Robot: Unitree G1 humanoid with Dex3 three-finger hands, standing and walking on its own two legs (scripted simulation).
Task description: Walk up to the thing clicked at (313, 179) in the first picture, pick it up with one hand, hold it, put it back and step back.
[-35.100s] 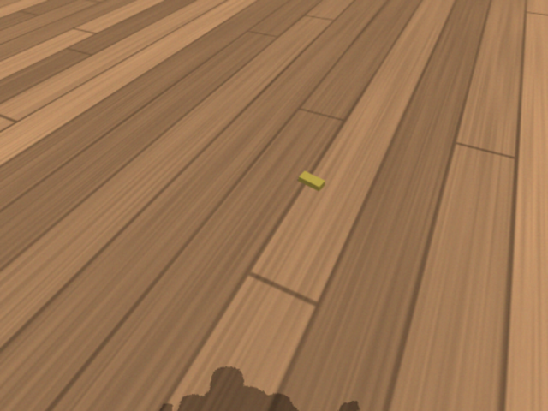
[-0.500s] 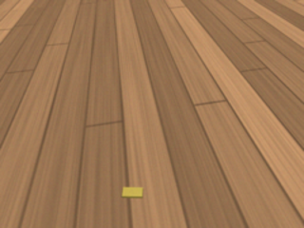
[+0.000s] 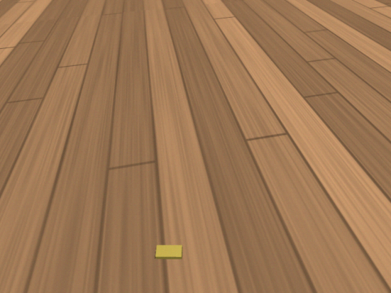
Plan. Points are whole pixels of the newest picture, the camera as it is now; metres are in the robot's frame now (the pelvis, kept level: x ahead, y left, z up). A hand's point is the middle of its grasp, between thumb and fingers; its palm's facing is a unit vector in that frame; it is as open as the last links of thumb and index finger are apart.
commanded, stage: stand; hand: left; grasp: from above
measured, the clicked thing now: (169, 252) +0.46 +0.20 -0.76
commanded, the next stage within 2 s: step back in 1.40 s
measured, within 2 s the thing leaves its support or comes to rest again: neither
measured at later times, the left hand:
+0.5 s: hand out of the picture +0.06 +0.24 -0.16, palm faces +0.01 -0.94 -0.34, open 7.4 cm
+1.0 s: hand out of the picture +0.07 +0.25 -0.16, palm faces +0.01 -0.94 -0.34, open 7.4 cm
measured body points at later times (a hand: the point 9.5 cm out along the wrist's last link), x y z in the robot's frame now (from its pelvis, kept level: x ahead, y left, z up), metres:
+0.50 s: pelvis +0.00 +0.00 +0.00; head +0.01 -0.01 +0.45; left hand +0.06 +0.29 -0.14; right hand +0.07 -0.30 -0.14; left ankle +0.01 +0.14 -0.74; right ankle +0.01 -0.15 -0.74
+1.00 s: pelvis +0.01 -0.01 +0.00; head +0.01 -0.01 +0.45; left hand +0.07 +0.29 -0.13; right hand +0.07 -0.30 -0.14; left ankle +0.01 +0.14 -0.74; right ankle +0.01 -0.15 -0.74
